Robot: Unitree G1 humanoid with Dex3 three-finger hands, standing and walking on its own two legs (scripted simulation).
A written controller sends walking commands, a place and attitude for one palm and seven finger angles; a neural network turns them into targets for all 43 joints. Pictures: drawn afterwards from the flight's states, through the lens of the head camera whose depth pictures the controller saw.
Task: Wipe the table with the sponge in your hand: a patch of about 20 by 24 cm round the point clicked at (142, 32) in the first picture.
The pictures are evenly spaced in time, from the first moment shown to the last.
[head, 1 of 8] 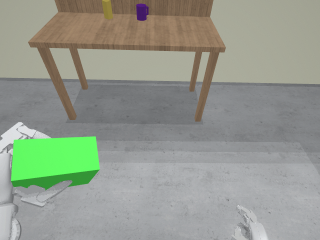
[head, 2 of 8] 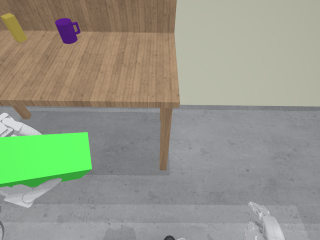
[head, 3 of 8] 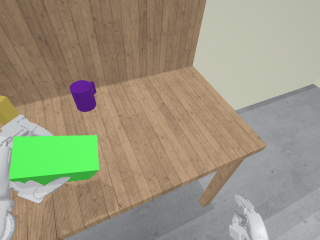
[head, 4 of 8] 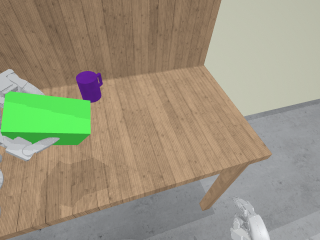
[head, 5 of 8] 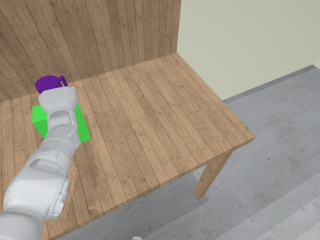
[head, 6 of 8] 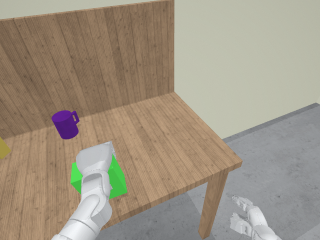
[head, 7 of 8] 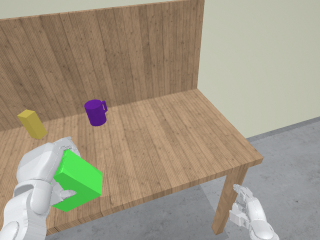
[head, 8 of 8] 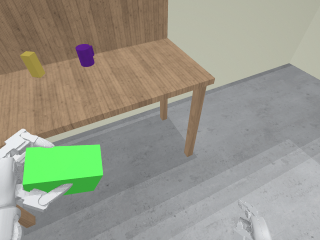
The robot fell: no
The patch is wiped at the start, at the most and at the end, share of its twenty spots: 0.00 1.00 1.00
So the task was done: yes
